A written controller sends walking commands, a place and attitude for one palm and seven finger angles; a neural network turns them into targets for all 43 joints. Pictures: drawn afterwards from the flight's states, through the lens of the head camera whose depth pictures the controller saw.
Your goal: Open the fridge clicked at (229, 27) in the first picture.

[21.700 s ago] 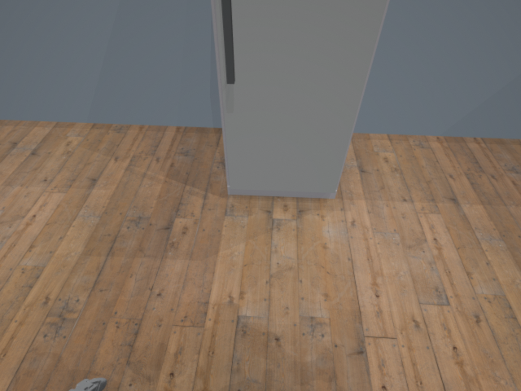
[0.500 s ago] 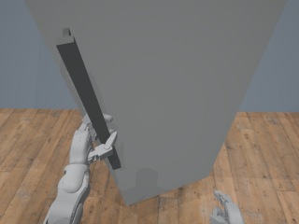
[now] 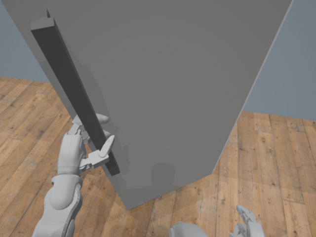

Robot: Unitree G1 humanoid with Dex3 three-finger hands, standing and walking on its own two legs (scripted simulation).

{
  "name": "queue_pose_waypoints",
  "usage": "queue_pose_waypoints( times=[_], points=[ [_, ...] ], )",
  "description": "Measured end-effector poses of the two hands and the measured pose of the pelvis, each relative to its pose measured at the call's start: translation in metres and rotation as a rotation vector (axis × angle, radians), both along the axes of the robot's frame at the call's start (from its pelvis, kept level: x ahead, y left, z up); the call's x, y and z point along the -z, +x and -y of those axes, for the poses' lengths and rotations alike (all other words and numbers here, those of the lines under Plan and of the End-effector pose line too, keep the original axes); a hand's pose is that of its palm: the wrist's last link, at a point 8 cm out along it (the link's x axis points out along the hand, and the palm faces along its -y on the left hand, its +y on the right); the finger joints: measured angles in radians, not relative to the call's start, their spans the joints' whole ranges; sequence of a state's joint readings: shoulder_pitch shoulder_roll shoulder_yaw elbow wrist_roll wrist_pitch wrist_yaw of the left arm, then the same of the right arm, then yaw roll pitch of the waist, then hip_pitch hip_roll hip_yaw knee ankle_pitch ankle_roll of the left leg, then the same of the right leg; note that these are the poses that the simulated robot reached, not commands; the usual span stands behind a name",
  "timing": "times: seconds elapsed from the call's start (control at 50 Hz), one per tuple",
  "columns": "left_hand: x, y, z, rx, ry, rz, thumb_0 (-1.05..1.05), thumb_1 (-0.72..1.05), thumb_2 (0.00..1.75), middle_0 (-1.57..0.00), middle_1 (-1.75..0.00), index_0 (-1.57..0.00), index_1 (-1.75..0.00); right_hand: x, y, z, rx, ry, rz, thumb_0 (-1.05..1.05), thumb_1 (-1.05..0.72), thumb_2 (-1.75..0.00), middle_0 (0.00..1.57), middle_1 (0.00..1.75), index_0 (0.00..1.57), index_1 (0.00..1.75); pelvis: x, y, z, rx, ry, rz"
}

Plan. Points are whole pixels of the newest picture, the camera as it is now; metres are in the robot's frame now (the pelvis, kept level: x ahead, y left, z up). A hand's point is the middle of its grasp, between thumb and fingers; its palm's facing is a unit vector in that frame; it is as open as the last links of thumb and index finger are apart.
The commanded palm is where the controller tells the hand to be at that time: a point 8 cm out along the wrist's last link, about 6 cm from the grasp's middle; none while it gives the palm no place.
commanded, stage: walk backward, drawing the door open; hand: left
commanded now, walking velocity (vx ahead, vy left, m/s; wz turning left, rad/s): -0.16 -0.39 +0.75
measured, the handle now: (91, 119) +0.34 +0.13 +0.16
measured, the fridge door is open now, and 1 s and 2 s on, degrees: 35 58 55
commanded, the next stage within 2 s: stop walking and hold the door back in 0.66 s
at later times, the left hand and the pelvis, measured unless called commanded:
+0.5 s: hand (135, 183) +0.21 +0.04 +0.11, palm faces +0.56 -0.79 -0.25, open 7.0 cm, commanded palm +0.15 +0.06 +0.12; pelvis +0.03 -0.24 +0.01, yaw +30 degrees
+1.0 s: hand (173, 207) +0.16 -0.03 +0.12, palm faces +0.92 -0.34 -0.20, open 6.4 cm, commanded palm +0.11 -0.01 +0.11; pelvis +0.12 -0.41 +0.01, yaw +52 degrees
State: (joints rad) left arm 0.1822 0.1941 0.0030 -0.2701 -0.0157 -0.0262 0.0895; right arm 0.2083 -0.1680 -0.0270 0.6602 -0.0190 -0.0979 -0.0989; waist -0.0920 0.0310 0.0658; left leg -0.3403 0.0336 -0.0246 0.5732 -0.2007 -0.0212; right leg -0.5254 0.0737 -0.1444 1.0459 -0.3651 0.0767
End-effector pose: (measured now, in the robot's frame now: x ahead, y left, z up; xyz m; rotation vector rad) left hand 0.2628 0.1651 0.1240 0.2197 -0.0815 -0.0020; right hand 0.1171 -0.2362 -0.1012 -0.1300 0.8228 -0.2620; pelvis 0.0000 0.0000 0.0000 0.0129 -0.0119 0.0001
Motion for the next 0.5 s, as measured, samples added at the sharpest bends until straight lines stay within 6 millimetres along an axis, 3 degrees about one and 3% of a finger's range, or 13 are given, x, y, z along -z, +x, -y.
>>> queue_pose_waypoints(
  times=[0.08, 0.14, 0.2, 0.26, 0.34, 0.4, 0.5],
  points=[
    [-0.002, -0.020, 0.012, -0.066, 0.009, -0.037, -0.05, 0.55, 0.70, -0.37, -1.34, -0.26, -1.38, -0.003, 0.003, 0.015, -0.149, 0.015, -0.076, 0.01, -0.91, -0.90, 0.20, 0.30, 0.20, 0.30, -0.012, -0.011, 0.036, -0.107, -0.057, -0.022],
    [-0.001, -0.038, 0.025, -0.139, -0.001, -0.021, -0.04, 0.56, 0.72, -0.36, -1.34, -0.25, -1.37, 0.003, 0.017, 0.032, -0.253, 0.020, -0.096, 0.01, -0.91, -0.90, 0.20, 0.30, 0.20, 0.30, -0.008, -0.012, 0.071, -0.187, -0.067, -0.050],
    [0.002, -0.054, 0.040, -0.240, 0.003, 0.036, -0.04, 0.55, 0.74, -0.38, -1.35, -0.24, -1.37, 0.017, 0.042, 0.054, -0.338, 0.031, -0.088, 0.01, -0.90, -0.90, 0.20, 0.30, 0.20, 0.30, 0.006, -0.011, 0.110, -0.256, -0.045, -0.059],
    [0.001, -0.069, 0.054, -0.321, -0.001, 0.023, -0.03, 0.55, 0.76, -0.40, -1.36, -0.24, -1.38, 0.023, 0.068, 0.075, -0.386, 0.007, -0.094, 0.01, -0.90, -0.90, 0.20, 0.30, 0.20, 0.30, 0.005, -0.006, 0.131, -0.349, -0.036, -0.036],
    [0.001, -0.084, 0.068, -0.391, -0.004, 0.018, -0.03, 0.55, 0.78, -0.41, -1.35, -0.25, -1.39, 0.010, 0.110, 0.088, -0.460, -0.038, -0.034, 0.01, -0.91, -0.90, 0.20, 0.30, 0.20, 0.30, 0.001, 0.008, 0.155, -0.397, 0.017, -0.051],
    [0.004, -0.090, 0.076, -0.439, -0.004, 0.064, -0.03, 0.55, 0.79, -0.42, -1.36, -0.26, -1.39, 0.006, 0.142, 0.092, -0.518, -0.050, 0.067, 0.01, -0.91, -0.90, 0.20, 0.30, 0.20, 0.30, 0.011, 0.014, 0.174, -0.425, -0.008, -0.052],
    [0.001, -0.101, 0.094, -0.597, 0.043, 0.030, -0.04, 0.56, 0.80, -0.44, -1.38, -0.23, -1.40, -0.009, 0.171, 0.105, -0.683, -0.029, 0.028, 0.01, -0.91, -0.90, 0.20, 0.30, 0.20, 0.30, -0.005, 0.032, 0.236, -0.530, -0.017, -0.013]
  ],
)
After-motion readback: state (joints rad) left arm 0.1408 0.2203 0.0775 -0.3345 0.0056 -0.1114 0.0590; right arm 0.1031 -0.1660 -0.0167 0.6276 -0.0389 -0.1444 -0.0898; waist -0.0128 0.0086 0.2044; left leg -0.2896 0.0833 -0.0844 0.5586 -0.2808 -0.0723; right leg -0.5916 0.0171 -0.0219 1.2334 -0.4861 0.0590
